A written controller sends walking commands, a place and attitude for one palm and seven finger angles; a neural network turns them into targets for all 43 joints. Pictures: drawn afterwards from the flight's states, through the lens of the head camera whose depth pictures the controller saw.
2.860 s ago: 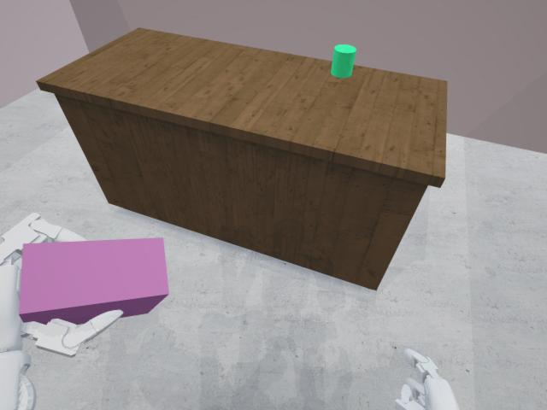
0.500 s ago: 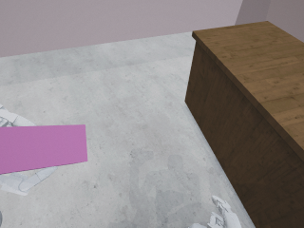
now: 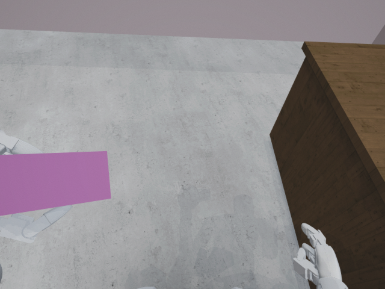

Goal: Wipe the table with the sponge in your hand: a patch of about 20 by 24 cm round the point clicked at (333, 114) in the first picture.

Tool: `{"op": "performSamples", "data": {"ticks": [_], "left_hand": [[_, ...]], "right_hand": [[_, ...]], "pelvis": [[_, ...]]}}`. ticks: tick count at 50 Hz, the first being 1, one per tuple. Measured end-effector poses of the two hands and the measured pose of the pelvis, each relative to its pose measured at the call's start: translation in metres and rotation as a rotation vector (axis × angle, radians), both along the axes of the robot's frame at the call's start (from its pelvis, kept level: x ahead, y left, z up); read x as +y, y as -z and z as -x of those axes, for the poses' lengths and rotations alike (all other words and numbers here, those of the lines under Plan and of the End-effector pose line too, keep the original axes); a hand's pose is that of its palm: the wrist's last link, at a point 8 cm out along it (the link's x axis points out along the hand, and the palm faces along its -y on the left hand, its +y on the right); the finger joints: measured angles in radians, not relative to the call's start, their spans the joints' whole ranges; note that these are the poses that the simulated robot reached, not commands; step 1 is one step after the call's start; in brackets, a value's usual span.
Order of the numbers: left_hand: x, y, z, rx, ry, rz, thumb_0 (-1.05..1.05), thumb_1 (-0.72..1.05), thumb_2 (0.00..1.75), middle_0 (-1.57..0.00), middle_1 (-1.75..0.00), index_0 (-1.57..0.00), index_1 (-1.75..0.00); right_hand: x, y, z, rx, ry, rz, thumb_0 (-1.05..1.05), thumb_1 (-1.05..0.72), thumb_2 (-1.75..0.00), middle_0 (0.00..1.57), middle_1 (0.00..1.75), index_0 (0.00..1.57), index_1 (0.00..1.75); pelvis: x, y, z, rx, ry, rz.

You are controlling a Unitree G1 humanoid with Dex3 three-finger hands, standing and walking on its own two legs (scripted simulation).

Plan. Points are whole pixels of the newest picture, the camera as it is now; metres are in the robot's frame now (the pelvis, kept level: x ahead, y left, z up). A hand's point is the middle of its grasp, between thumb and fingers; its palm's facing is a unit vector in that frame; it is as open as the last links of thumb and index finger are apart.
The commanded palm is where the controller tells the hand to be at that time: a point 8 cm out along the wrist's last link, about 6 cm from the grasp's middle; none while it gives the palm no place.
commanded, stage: walk to a spot facing it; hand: left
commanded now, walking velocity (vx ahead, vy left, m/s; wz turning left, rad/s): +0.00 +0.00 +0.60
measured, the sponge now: (67, 182) +0.23 +0.20 +0.18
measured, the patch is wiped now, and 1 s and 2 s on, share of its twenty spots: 0.00 0.00 0.00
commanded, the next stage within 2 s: none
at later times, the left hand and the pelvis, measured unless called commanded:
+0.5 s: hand out of the picture +0.08 +0.21 +0.18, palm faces +0.64 -0.67 -0.39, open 10.1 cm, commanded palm +0.01 +0.24 +0.19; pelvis -0.05 -0.08 +0.02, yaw +19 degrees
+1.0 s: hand out of the picture -0.05 +0.23 +0.21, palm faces +0.81 -0.43 -0.39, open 10.1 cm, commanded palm -0.11 +0.24 +0.19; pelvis -0.08 -0.09 +0.02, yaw +34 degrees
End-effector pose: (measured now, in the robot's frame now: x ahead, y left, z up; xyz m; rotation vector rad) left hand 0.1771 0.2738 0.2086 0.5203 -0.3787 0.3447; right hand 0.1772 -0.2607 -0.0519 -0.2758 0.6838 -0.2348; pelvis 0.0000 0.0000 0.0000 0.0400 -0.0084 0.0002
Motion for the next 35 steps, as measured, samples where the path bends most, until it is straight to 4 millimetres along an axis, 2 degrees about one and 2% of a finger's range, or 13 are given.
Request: {"op": "performSamples", "data": {"ticks": [3, 7, 12, 17, 19, 23, 27, 31, 35], "left_hand": [[0.004, 0.005, 0.010, 0.032, -0.027, 0.011, -0.01, -0.50, 0.98, -0.74, -1.32, -0.76, -1.33], [-0.003, -0.005, 0.038, 0.050, -0.053, 0.011, -0.01, -0.50, 0.98, -0.74, -1.32, -0.76, -1.33], [-0.013, -0.014, 0.081, 0.079, -0.157, -0.013, -0.01, -0.50, 0.98, -0.74, -1.32, -0.76, -1.33], [-0.026, 0.000, 0.115, 0.107, -0.308, 0.006, -0.01, -0.50, 0.99, -0.74, -1.32, -0.76, -1.33], [-0.031, 0.007, 0.125, 0.116, -0.350, 0.063, -0.01, -0.50, 0.99, -0.74, -1.33, -0.76, -1.33], [-0.041, 0.013, 0.143, 0.127, -0.370, 0.124, -0.01, -0.50, 0.99, -0.74, -1.33, -0.76, -1.33], [-0.043, 0.006, 0.165, 0.099, -0.371, 0.098, -0.01, -0.50, 0.99, -0.74, -1.33, -0.76, -1.33], [-0.035, -0.002, 0.199, 0.026, -0.404, 0.060, -0.01, -0.50, 0.99, -0.74, -1.33, -0.76, -1.33], [-0.022, 0.000, 0.236, -0.063, -0.452, 0.049, -0.01, -0.50, 0.99, -0.74, -1.33, -0.76, -1.33]], "right_hand": [[0.023, 0.002, -0.001, 0.015, -0.069, -0.064, 0.01, -0.91, -0.89, 0.20, 0.30, 0.20, 0.30], [0.048, 0.004, 0.005, 0.044, -0.167, -0.139, 0.01, -0.90, -0.89, 0.20, 0.30, 0.20, 0.30], [0.061, 0.017, 0.012, 0.076, -0.266, -0.205, 0.01, -0.90, -0.89, 0.20, 0.30, 0.20, 0.30], [0.048, 0.039, 0.011, 0.099, -0.353, -0.222, 0.01, -0.90, -0.89, 0.21, 0.30, 0.20, 0.30], [0.037, 0.040, 0.012, 0.119, -0.377, -0.193, 0.01, -0.90, -0.89, 0.21, 0.30, 0.20, 0.30], [0.014, 0.027, 0.011, 0.123, -0.370, -0.120, 0.01, -0.90, -0.89, 0.21, 0.30, 0.20, 0.30], [-0.002, 0.009, 0.007, 0.087, -0.370, -0.036, 0.01, -0.90, -0.89, 0.20, 0.30, 0.20, 0.30], [-0.003, -0.005, 0.005, 0.055, -0.408, 0.041, 0.01, -0.90, -0.89, 0.20, 0.30, 0.20, 0.30], [0.014, -0.006, 0.009, 0.011, -0.451, 0.064, 0.01, -0.90, -0.89, 0.20, 0.30, 0.20, 0.30]], "pelvis": [[-0.005, -0.006, 0.005, -0.007, -0.049, 0.032], [-0.016, -0.014, 0.010, -0.007, -0.106, 0.067], [-0.035, -0.016, 0.019, -0.009, -0.166, 0.080], [-0.063, -0.005, 0.032, -0.025, -0.218, 0.056], [-0.069, -0.008, 0.038, -0.035, -0.247, 0.038], [-0.077, -0.016, 0.047, -0.040, -0.304, 0.009], [-0.082, -0.019, 0.058, -0.022, -0.358, 0.004], [-0.079, -0.015, 0.072, 0.000, -0.408, 0.020], [-0.072, -0.002, 0.089, -0.014, -0.447, 0.014]]}}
